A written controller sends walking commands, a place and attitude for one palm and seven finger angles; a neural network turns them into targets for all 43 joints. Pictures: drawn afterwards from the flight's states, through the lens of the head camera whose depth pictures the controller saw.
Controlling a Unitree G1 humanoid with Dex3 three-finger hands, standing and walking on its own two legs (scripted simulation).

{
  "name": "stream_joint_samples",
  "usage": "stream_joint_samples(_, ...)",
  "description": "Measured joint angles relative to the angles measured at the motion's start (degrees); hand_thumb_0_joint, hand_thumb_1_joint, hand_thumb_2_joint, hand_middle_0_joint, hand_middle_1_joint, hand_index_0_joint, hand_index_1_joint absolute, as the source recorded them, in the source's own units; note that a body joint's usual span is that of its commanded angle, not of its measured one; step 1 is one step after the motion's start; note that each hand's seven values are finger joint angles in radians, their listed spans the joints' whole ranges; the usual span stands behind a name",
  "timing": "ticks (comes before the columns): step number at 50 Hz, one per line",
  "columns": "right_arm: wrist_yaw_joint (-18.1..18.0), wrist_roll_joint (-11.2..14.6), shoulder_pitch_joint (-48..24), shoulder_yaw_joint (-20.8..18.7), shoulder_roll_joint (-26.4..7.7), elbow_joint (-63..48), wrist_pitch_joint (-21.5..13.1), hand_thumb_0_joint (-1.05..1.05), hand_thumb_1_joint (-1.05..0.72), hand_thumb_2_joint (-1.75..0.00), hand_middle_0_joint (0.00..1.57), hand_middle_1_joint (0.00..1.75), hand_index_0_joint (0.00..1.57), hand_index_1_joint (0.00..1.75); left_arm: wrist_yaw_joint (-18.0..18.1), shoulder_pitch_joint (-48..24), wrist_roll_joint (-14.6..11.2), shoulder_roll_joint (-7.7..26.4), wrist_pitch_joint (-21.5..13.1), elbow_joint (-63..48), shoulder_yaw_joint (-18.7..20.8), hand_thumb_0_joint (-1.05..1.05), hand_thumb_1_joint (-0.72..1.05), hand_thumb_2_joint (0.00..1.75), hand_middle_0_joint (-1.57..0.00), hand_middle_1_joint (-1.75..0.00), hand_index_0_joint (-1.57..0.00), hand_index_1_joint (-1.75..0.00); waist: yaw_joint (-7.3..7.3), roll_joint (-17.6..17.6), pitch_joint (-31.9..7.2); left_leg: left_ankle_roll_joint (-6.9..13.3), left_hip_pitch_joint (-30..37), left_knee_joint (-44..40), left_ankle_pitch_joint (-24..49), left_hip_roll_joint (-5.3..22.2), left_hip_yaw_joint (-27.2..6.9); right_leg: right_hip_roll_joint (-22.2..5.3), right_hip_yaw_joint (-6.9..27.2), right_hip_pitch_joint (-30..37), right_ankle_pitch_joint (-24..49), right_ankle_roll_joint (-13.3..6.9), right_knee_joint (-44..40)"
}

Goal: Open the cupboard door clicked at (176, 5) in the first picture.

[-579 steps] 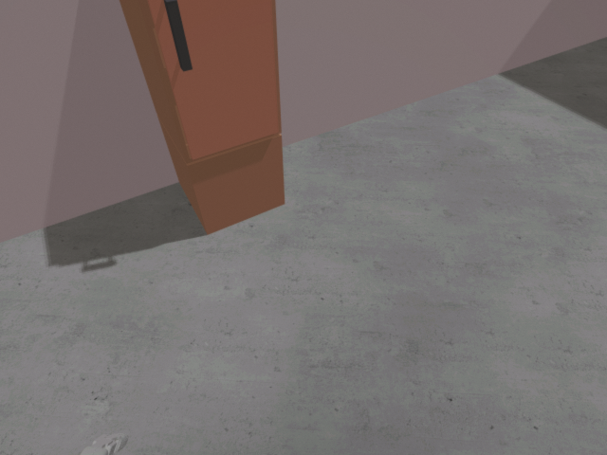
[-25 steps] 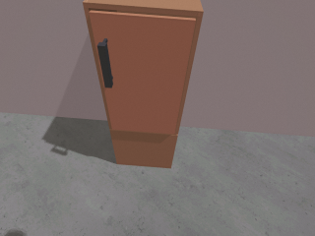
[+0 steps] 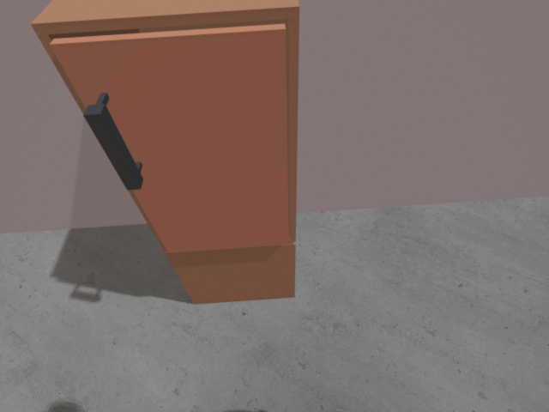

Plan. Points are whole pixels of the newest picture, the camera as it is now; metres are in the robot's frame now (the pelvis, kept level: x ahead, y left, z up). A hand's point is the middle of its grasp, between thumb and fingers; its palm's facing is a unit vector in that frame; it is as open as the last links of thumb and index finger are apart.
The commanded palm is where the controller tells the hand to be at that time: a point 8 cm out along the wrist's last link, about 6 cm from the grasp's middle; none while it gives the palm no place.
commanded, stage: come to a stop and stand still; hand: left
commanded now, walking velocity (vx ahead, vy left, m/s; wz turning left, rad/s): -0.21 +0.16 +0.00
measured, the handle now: (120, 143) +0.53 +0.29 +0.09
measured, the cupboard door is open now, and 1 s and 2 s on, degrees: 0 0 0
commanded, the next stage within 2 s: look again from close up in 0.86 s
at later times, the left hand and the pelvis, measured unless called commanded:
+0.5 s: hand out of the picture -0.02 +0.26 -0.16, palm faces +0.00 -0.96 -0.27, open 7.4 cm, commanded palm none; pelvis -0.05 +0.06 +0.00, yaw -3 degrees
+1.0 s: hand out of the picture -0.03 +0.23 -0.16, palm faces +0.00 -0.98 -0.20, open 7.3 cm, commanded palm none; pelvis -0.04 +0.06 +0.01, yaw -2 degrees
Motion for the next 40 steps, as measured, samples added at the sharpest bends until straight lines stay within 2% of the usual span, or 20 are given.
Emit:
stream_joint_samples(2,0.01,0.17,-1.59,-0.54,-0.64,-0.79,0.9,0.0,-0.91,-0.9,0.2,0.3,0.2,0.3,0.4,-1.42,-0.04,-0.71,-0.14,-0.78,0.15,0.0,0.92,0.9,-0.2,-0.3,-0.19,-0.3,0.12,0.3,1.08,-0.35,-4.38,9.91,-5.48,-0.97,-2.45,-0.37,-0.4,-0.24,0.31,-0.46,-0.5)
stream_joint_samples(4,0.06,0.19,-3.28,-1.01,-1.5,-1.59,1.59,0.0,-0.91,-0.9,0.2,0.3,0.2,0.3,0.8,-2.6,0.09,-1.03,0.16,-1.76,0.42,0.0,0.93,0.9,-0.2,-0.3,-0.2,-0.3,0.86,0.11,1.89,-0.62,-8.04,18.15,-7.01,-1.96,-4.45,-0.81,-0.31,-0.37,1.52,-0.45,-1.66)
stream_joint_samples(7,0.34,0.04,-5.63,-1.65,-3.14,-3.07,2.29,0.0,-0.91,-0.9,0.2,0.3,0.2,0.3,0.87,-3.37,0.41,-1.08,0.91,-2.85,0.67,0.0,0.93,0.9,-0.21,-0.3,-0.2,-0.3,1.73,-0.28,2.12,-1.25,-10.6,21.96,-5.91,-2.24,-6.04,-1.33,0.05,-0.7,3.42,-0.03,-3.51)
stream_joint_samples(10,0.7,-0.13,-7.27,-1.94,-4.56,-4.69,2.2,0.0,-0.91,-0.9,0.2,0.3,0.2,0.3,0.67,-3.25,0.79,-0.55,1.57,-3.39,0.97,0.0,0.92,0.9,-0.21,-0.3,-0.2,-0.3,2.28,-0.96,1.43,-1.57,-9.89,17.84,-4.06,-1.66,-6.53,-1.75,0.45,-1.35,5.01,0.62,-4.71)
stream_joint_samples(12,0.88,-0.19,-7.89,-1.92,-5.15,-5.62,1.72,0.0,-0.91,-0.9,0.2,0.3,0.2,0.3,0.48,-2.81,1.0,0.11,1.85,-3.51,1.23,0.0,0.92,0.9,-0.21,-0.3,-0.2,-0.3,2.69,-1.67,0.73,-1.44,-7.79,11.94,-2.61,-1.25,-6.46,-1.91,0.84,-1.94,5.81,1.13,-4.9)
stream_joint_samples(15,0.91,-0.23,-6.27,-1.45,-6.62,-9.05,0.23,0.0,-0.91,-0.9,0.2,0.3,0.2,0.3,1.37,-0.26,0.54,1.0,2.06,-3.75,0.42,0.0,0.91,0.9,-0.21,-0.3,-0.2,-0.3,1.69,-1.54,-1.99,-1.13,-1.97,-2.67,3.32,-0.95,-5.37,-2.39,0.95,-3.63,5.05,2.44,-1.53)
stream_joint_samples(16,0.67,-0.5,-5.74,-1.43,-6.81,-9.53,-0.25,0.0,-0.91,-0.9,0.2,0.3,0.2,0.3,1.33,0.38,0.23,1.34,2.35,-3.31,0.23,0.0,0.91,0.9,-0.21,-0.3,-0.2,-0.3,1.51,-1.76,-2.58,-0.45,-1.41,-3.02,5.68,-1.44,-5.1,-2.76,1.45,-3.75,3.43,2.61,0.37)
stream_joint_samples(19,0.63,-1.61,-3.54,-0.43,-7.0,-10.99,0.34,0.0,-0.91,-0.9,0.2,0.3,0.2,0.3,0.31,4.44,0.2,1.9,3.77,-2.46,0.01,0.0,0.91,0.9,-0.21,-0.3,-0.2,-0.3,2.37,-1.41,-6.01,1.49,0.61,-2.05,4.29,-1.85,-2.89,-1.19,3.5,-3.12,-5.28,1.34,5.02)
stream_joint_samples(21,0.85,-1.96,-2.56,0.19,-6.95,-11.81,0.59,0.0,-0.91,-0.9,0.2,0.3,0.2,0.3,-0.63,7.19,0.68,2.19,4.26,-2.37,-0.02,0.0,0.91,0.9,-0.21,-0.3,-0.2,-0.3,2.22,-0.58,-7.92,2.09,1.46,-2.87,3.96,-1.89,-1.86,0.39,3.73,-3.05,-7.12,0.71,9.51)
stream_joint_samples(24,1.03,-2.22,-1.64,1.06,-6.42,-12.52,0.19,0.0,-0.91,-0.9,0.2,0.3,0.2,0.3,-1.73,9.71,0.96,2.77,3.96,-2.76,0.15,0.01,0.91,0.9,-0.2,-0.3,-0.2,-0.3,2.14,-0.24,-8.47,2.57,1.37,-4.06,4.76,-2.67,-0.79,1.94,3.21,-2.26,-8.75,0.0,12.76)
stream_joint_samples(27,0.81,-2.25,-0.95,1.68,-6.03,-12.53,-0.2,0.0,-0.9,-0.9,0.2,0.3,0.2,0.3,-2.36,10.79,0.95,2.92,3.08,-3.47,0.37,0.01,0.91,0.9,-0.2,-0.3,-0.2,-0.3,2.55,0.07,-7.22,2.52,-0.07,-3.88,5.28,-3.16,-0.22,3.17,2.47,1.04,-8.12,-0.45,5.99)
stream_joint_samples(30,0.44,-1.64,-0.88,1.89,-6.48,-11.44,-0.14,0.0,-0.9,-0.9,0.2,0.3,0.2,0.3,-2.42,10.78,0.88,1.79,2.04,-3.52,0.07,0.01,0.91,0.9,-0.2,-0.3,-0.19,-0.3,2.93,2.33,-4.97,2.48,-2.09,-2.15,4.79,-1.87,-0.83,4.89,1.87,1.67,-3.19,-2.85,1.71)
stream_joint_samples(33,0.38,-1.17,-0.48,2.1,-6.21,-9.89,0.42,0.0,-0.9,-0.9,0.2,0.3,0.2,0.3,-2.02,11.02,0.49,0.84,0.85,-3.34,-0.39,0.01,0.91,0.9,-0.2,-0.3,-0.19,-0.3,2.8,2.77,-3.91,2.73,-5.85,5.14,-1.85,-1.85,-3.31,5.37,0.61,2.05,-1.71,-3.81,-1.37)
stream_joint_samples(36,0.69,-1.02,-0.22,2.06,-5.62,-8.64,0.74,0.0,-0.91,-0.9,0.2,0.3,0.2,0.3,-1.49,10.9,0.39,-0.09,0.69,-2.69,-0.4,0.01,0.91,0.9,-0.2,-0.3,-0.19,-0.3,3.0,1.7,-3.35,2.61,-8.34,10.62,-3.09,-1.69,-4.54,5.5,0.47,3.13,0.55,-4.3,-5.38)
stream_joint_samples(38,0.78,-0.96,0.12,2.01,-5.22,-8.14,0.53,0.0,-0.91,-0.9,0.2,0.3,0.2,0.3,-1.4,10.62,0.36,-0.54,0.9,-2.02,-0.51,0.01,0.91,0.9,-0.2,-0.3,-0.2,-0.3,2.8,0.91,-3.34,2.35,-7.37,7.24,-1.66,-1.38,-4.58,5.45,0.57,3.73,1.63,-4.14,-7.26)
stream_joint_samples(40,0.67,-0.93,0.67,2.08,-4.79,-7.6,-0.01,0.0,-0.91,-0.9,0.2,0.3,0.2,0.3,-1.46,10.21,0.16,-0.78,1.04,-1.3,-0.6,0.01,0.91,0.9,-0.2,-0.3,-0.2,-0.3,2.55,0.25,-3.55,2.11,-4.53,-0.18,2.02,-1.23,-4.7,5.5,0.66,3.82,1.79,-3.69,-7.5)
